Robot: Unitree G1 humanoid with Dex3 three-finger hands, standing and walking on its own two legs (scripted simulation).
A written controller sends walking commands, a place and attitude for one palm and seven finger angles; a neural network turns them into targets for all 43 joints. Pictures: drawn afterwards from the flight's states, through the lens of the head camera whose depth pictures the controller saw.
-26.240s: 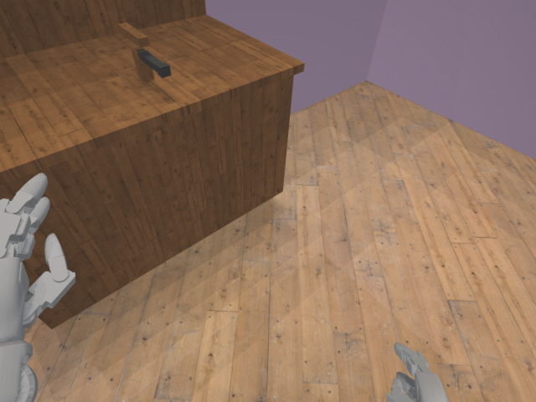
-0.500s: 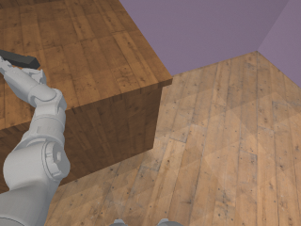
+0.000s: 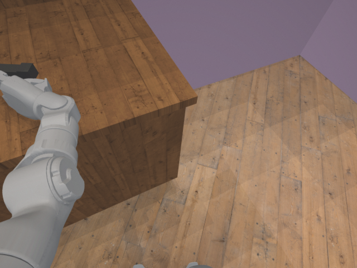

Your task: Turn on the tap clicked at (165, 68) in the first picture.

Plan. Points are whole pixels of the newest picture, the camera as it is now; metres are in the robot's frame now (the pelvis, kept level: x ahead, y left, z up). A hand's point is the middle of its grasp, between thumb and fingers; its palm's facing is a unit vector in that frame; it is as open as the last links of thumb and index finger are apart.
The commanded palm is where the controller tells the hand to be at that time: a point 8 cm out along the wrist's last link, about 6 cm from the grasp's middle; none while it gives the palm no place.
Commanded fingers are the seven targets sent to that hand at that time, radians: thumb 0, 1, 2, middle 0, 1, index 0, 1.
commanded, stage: push the lever round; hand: left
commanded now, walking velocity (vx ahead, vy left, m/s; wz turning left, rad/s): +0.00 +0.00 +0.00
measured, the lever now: (27, 72) +0.55 +0.28 +0.11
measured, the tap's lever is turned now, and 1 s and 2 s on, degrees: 64 75 75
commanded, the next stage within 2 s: lift the hand up off the lever in 0.54 s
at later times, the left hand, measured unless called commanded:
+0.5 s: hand (45, 78) +0.53 +0.24 +0.11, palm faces +0.83 -0.54 -0.15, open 8.0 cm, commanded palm +0.49 +0.26 +0.11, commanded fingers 0.00 0.90 0.90 -0.15 -0.15 -0.15 -0.15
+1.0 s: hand (46, 71) +0.55 +0.24 +0.11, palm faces +0.81 -0.56 -0.14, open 7.8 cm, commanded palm +0.50 +0.25 +0.12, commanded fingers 0.00 0.90 0.90 -0.15 -0.15 -0.15 -0.15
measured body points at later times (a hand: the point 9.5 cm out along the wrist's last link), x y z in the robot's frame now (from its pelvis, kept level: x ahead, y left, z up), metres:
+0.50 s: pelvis +0.00 -0.01 +0.00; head +0.10 +0.00 +0.43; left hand +0.48 +0.27 +0.12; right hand -0.03 -0.26 -0.13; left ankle +0.00 +0.10 -0.70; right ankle -0.02 -0.05 -0.70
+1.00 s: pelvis +0.00 +0.00 +0.00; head +0.11 +0.01 +0.44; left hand +0.50 +0.27 +0.13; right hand -0.06 -0.25 -0.12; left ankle +0.00 +0.10 -0.70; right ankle -0.02 -0.05 -0.70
